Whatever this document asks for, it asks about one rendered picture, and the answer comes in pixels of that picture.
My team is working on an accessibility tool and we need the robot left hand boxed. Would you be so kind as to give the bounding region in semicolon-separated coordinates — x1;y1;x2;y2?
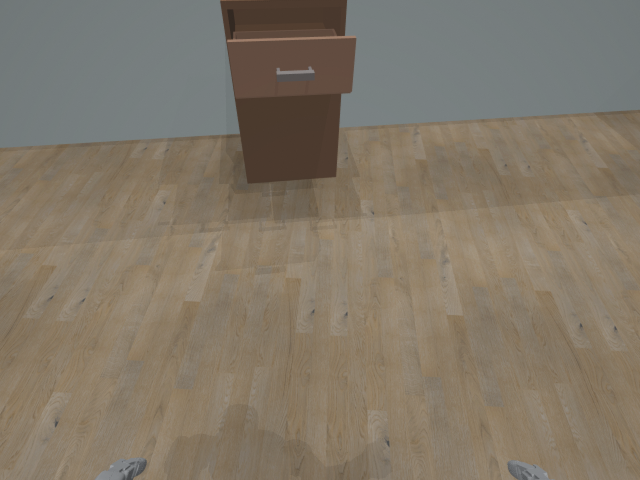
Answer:
95;457;147;480

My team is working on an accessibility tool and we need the cabinet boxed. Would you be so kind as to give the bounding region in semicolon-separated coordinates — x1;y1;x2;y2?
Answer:
220;0;347;184

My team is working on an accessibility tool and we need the drawer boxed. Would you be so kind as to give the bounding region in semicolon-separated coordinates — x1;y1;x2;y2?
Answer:
227;29;356;99

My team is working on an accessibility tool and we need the robot right hand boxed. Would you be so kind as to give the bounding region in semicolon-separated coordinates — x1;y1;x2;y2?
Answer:
507;460;555;480

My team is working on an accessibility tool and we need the handle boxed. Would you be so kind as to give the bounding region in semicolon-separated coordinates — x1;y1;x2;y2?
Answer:
276;67;315;82

